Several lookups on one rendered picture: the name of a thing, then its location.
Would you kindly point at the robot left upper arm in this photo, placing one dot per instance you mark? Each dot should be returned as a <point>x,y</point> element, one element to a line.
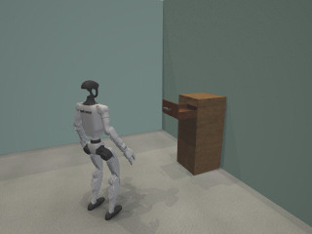
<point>77,117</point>

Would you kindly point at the right robot thigh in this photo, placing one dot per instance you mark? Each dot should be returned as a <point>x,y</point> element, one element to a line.
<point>109,155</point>

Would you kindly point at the robot right upper arm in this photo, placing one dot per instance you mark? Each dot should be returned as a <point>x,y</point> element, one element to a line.
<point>103,111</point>

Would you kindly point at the right robot forearm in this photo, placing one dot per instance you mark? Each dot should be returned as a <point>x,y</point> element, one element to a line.
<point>118,142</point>

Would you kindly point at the left robot hand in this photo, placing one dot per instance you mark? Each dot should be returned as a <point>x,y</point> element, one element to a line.
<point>83,141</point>

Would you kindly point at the drawer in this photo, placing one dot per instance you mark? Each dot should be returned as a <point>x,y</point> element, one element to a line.
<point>179,111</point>

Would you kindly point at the left robot foot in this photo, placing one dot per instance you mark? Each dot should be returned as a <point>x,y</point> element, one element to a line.
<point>91,206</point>

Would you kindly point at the left robot forearm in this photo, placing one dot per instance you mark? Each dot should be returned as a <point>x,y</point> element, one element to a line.
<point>80,132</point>

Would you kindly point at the cabinet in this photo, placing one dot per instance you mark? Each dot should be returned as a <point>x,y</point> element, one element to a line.
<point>199,139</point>

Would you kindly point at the right robot hand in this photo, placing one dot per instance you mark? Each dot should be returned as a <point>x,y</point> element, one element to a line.
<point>128,154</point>

